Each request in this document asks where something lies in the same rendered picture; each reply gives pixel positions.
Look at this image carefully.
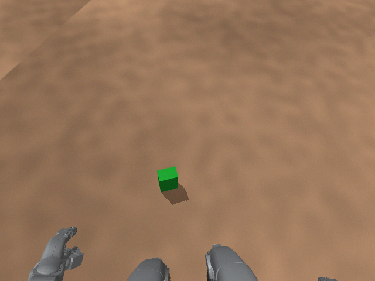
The left robot hand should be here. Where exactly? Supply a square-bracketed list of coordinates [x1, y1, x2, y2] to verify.
[41, 227, 84, 271]

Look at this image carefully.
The carton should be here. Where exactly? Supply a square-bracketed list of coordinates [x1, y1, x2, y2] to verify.
[157, 167, 178, 192]

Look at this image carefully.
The left robot arm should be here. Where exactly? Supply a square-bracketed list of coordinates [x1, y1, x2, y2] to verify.
[28, 256, 64, 281]

